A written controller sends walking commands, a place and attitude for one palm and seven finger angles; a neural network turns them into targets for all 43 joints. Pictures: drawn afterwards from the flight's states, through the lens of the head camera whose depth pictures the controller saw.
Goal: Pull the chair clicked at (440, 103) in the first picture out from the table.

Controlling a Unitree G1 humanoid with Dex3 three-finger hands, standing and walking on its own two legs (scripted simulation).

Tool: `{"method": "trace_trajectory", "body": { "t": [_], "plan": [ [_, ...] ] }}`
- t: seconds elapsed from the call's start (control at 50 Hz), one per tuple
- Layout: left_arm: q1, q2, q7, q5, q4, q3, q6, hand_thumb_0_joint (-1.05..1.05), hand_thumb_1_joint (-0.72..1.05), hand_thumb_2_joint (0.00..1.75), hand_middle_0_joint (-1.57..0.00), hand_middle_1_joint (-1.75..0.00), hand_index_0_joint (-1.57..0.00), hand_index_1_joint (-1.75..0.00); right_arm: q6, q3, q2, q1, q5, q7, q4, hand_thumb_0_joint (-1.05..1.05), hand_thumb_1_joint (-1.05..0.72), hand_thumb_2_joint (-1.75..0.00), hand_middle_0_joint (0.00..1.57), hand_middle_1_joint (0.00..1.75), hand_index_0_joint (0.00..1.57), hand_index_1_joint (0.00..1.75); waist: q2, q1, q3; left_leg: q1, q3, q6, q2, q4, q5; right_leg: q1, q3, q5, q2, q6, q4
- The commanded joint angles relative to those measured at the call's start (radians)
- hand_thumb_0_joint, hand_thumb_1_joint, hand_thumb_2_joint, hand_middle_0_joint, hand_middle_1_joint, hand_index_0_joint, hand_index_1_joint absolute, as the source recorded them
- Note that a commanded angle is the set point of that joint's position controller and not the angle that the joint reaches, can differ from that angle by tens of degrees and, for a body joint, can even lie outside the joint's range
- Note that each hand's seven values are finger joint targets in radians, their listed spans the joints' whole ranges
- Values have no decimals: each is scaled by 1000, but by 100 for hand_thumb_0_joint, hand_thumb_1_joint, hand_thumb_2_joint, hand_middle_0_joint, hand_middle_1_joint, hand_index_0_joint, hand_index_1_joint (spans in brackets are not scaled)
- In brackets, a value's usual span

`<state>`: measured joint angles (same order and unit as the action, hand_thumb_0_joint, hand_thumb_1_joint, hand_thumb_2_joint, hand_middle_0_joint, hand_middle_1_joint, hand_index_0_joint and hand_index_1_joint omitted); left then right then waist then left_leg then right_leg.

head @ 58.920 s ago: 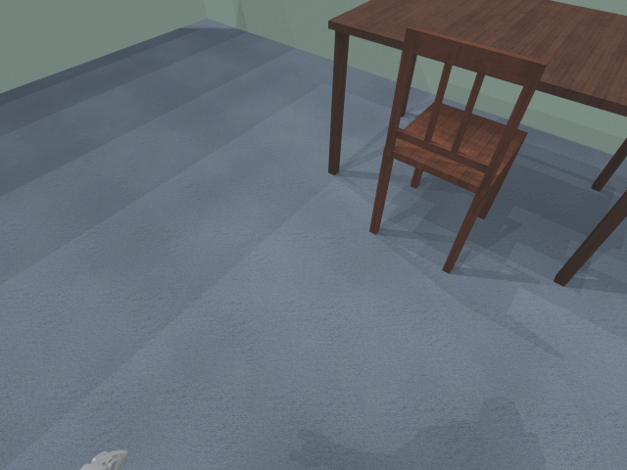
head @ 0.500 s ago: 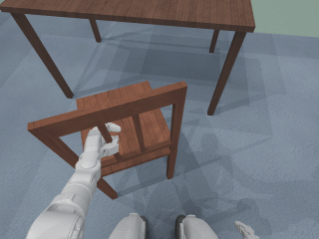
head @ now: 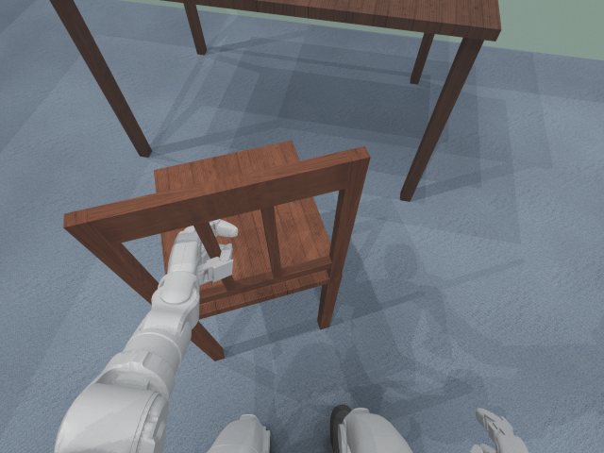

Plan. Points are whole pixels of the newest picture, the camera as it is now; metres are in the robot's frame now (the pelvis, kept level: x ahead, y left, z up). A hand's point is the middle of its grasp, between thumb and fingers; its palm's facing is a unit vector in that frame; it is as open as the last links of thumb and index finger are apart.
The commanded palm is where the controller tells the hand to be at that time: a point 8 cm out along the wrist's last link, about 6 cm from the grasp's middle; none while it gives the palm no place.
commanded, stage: step backward, pulling the chair out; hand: left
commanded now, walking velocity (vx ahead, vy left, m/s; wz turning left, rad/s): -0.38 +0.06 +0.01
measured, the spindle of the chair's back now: (217, 258) +0.41 +0.13 -0.10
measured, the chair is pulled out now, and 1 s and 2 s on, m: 0.45 0.56 0.56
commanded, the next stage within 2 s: stop walking, hand still on the chair in 0.34 s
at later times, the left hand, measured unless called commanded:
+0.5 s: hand (214, 314) +0.30 +0.12 -0.05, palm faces +0.02 -0.99 -0.17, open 5.1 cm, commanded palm +0.28 +0.17 -0.04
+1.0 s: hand (208, 331) +0.28 +0.13 -0.05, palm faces -0.01 -0.99 -0.16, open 5.1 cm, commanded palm +0.26 +0.18 -0.04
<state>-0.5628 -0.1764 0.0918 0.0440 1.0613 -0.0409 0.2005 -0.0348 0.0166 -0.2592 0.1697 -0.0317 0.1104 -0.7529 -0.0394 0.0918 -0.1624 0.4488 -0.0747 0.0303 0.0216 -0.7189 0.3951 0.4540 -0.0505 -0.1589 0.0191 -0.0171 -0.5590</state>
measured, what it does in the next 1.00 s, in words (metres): steps on the spot: left foot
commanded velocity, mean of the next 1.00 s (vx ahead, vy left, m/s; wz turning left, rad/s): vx -0.10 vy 0.01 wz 0.01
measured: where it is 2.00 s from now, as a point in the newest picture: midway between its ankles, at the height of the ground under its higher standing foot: outside the picture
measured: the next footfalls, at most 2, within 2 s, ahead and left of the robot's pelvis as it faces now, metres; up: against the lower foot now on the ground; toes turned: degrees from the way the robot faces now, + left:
left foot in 0.54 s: -0.01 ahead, +0.13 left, +0.00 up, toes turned -1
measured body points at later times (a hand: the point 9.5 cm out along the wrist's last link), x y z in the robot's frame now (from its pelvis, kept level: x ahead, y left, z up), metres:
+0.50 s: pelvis -0.05 +0.00 +0.00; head +0.01 -0.02 +0.45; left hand +0.29 +0.17 -0.04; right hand +0.02 -0.27 -0.13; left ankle -0.04 +0.13 -0.71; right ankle +0.05 -0.12 -0.72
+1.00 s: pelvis -0.01 +0.01 +0.01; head +0.02 +0.00 +0.46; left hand +0.27 +0.18 -0.04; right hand +0.12 -0.24 -0.10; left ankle -0.05 +0.13 -0.72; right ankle +0.05 -0.12 -0.72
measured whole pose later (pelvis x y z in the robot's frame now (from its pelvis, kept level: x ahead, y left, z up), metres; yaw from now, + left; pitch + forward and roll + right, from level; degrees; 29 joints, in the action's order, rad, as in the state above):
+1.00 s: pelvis -0.01 +0.01 +0.01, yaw -2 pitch -1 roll +0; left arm -0.15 -0.11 0.09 0.03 0.77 0.02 0.14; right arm -0.02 -0.02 -0.21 0.21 -0.02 0.11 -0.70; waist -0.02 0.02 -0.07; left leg 0.13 0.01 0.01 0.02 -0.47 0.33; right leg 0.30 0.00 -0.16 -0.01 0.01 -0.47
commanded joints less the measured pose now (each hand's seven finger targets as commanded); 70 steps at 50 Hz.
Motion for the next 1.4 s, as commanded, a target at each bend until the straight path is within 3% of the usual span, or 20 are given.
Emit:
{"method": "trace_trajectory", "body": {
  "t": [0.0, 0.02, 0.06, 0.12, 0.18, 0.22, 0.24, 0.28, 0.32, 0.36, 0.42, 0.44, 0.48, 0.54, 0.58, 0.66, 0.7, 0.78, 1.02, 1.38],
  "plan": [
    [-195, -167, -1, -21, -211, 10, 45, 0, 90, 90, -50, -145, -50, -145, -22, 26, -131, 88, 7, 22, 84, 0, -90, -90, 20, 30, 20, 30, 152, -35, 505, -146, 0, -20, 32, 170, -106, -315, 142, 261, -239, -22, 126],
    [-202, -154, -3, -19, -230, 22, 46, 0, 90, 90, -50, -145, -50, -145, -19, 30, -146, 87, 7, 25, 93, 0, -90, -90, 20, 30, 20, 30, 112, -33, 504, -161, -39, -42, 71, 248, -280, -304, 105, 216, -176, 14, 94],
    [-242, -139, -6, -13, -287, 41, 59, 0, 90, 90, -50, -145, -50, -145, -5, 31, -149, 53, 6, 22, 124, 0, -90, -90, 20, 30, 20, 30, -80, -48, 492, -157, -126, -98, 182, 308, -437, -271, 60, 68, -79, 40, -43],
    [-286, -102, -14, -12, -289, 60, 52, 0, 90, 90, -50, -145, -50, -145, 3, 20, -115, 39, 15, 14, 140, 0, -90, -90, 20, 30, 20, 30, -181, -63, 438, -85, -160, -134, 247, 336, -346, -227, 65, -179, -52, 21, -155],
    [-288, -112, -12, -11, -251, 47, 51, 0, 90, 90, -50, -145, -50, -145, -5, 31, -116, 103, 11, 12, 111, 0, -90, -90, 20, 30, 20, 30, -97, -53, 486, -239, -128, -130, 235, 214, -574, -215, 73, -43, -44, 27, -51],
    [-304, -109, -15, -16, -212, 53, 52, 0, 90, 90, -50, -145, -50, -145, -12, 32, -119, 105, 6, 10, 99, 0, -90, -90, 20, 30, 20, 30, -48, -49, 467, -232, -81, -96, 197, 166, -567, -239, 94, 124, -70, 23, 22],
    [-314, -124, -15, -16, -209, 51, 52, 0, 90, 90, -50, -145, -50, -145, -12, 32, -117, 95, 2, 15, 96, 0, -90, -90, 20, 30, 20, 30, -37, -45, 473, -168, -46, -73, 178, 182, -441, -268, 107, 116, -90, 20, 9],
    [-291, -171, -9, -11, -167, 18, 43, 0, 90, 90, -50, -145, -50, -145, -14, 34, -126, 77, -6, 19, 100, 0, -90, -90, 20, 30, 20, 30, -49, -67, 407, -30, -31, -55, 147, 211, -134, -247, 146, -112, -116, 0, 17],
    [-257, -191, 1, -6, -146, 10, 52, 0, 90, 90, -50, -145, -50, -145, -26, 28, -114, 91, -12, 16, 98, 0, -90, -90, 20, 30, 20, 30, 62, -69, 380, -60, 21, -34, 59, 111, 89, -123, 260, -324, -189, -26, 182],
    [-236, -233, 11, -4, -120, -14, 51, 0, 90, 90, -50, -145, -50, -145, -34, 30, -117, 115, -15, 17, 77, 0, -90, -90, 20, 30, 20, 30, 186, -71, 399, -154, 65, -11, -9, -54, 71, -44, 363, -461, -295, -62, 332],
    [-229, -214, 14, -15, -95, -20, 45, 0, 90, 90, -50, -145, -50, -145, -41, 12, -111, 103, -7, 8, 63, 0, -90, -90, 20, 30, 20, 30, 198, -75, 421, -124, 36, -16, -15, -125, 86, -120, 307, -302, -327, -76, 301],
    [-197, -220, 14, -22, -276, -42, 52, 0, 90, 90, -50, -145, -50, -145, -38, 15, -100, 74, 5, 2, 114, 0, -90, -90, 20, 30, 20, 30, 195, -79, 444, -163, 27, -24, -15, -89, 82, -164, 286, -259, -331, -77, 275],
    [-163, -200, 16, -16, -308, -37, 34, 0, 90, 90, -50, -145, -50, -145, -44, 3, -104, 64, 2, 8, 114, 0, -90, -90, 20, 30, 20, 30, 157, -61, 419, -217, 22, -44, 8, 170, 21, -193, 207, -223, -269, -46, 212],
    [-117, -121, 3, -15, -410, 6, 19, 0, 90, 90, -50, -145, -50, -145, -42, 4, -118, 49, 4, 17, 155, 0, -90, -90, 20, 30, 20, 30, -64, -90, 375, -162, -131, -116, 147, 349, -145, -264, 93, -107, -87, 32, 9],
    [-112, -82, 0, -11, -439, 46, 6, 0, 90, 90, -50, -145, -50, -145, -26, -6, -85, 35, 0, 14, 167, 0, -90, -90, 20, 30, 20, 30, -119, -93, 422, -131, -124, -131, 183, 369, -172, -351, 75, -130, -79, 32, -29],
    [-45, -115, 3, -18, -465, 29, -16, 0, 90, 90, -50, -145, -50, -145, -23, 10, -109, 57, 3, 18, 165, 0, -90, -90, 20, 30, 20, 30, -8, -76, 411, -187, -26, -63, 104, 284, -265, -389, 127, 97, -109, 14, 70],
    [-25, -106, 2, -27, -487, 38, -14, 0, 90, 90, -50, -145, -50, -145, -26, 7, -95, 53, 5, 14, 169, 0, -90, -90, 20, 30, 20, 30, -31, -75, 393, -175, -2, -46, 87, 309, -180, -387, 132, 53, -125, 9, 93],
    [53, -106, 7, -27, -472, 27, -14, 0, 90, 90, -50, -145, -50, -145, -24, 11, -92, 61, 8, 14, 155, 0, -90, -90, 20, 30, 20, 30, 26, -74, 350, -222, 22, -44, 65, 313, -150, -342, 159, 17, -124, 1, 154],
    [220, -75, 5, -35, -549, 44, -17, 0, 90, 90, -50, -145, -50, -145, -11, 16, -82, 24, 16, 5, 181, 0, -90, -90, 20, 30, 20, 30, 48, -69, 389, -324, 45, -24, 79, 296, -468, -409, 126, 432, -127, -15, 96],
    [286, -71, 19, -27, -616, 49, -39, 0, 90, 90, -50, -145, -50, -145, 30, 13, -80, -2, 13, 3, 208, 0, -90, -90, 20, 30, 20, 30, -12, -72, 350, -303, 45, -28, 84, 344, -381, -402, 118, 300, -123, -16, 124]
  ]
}}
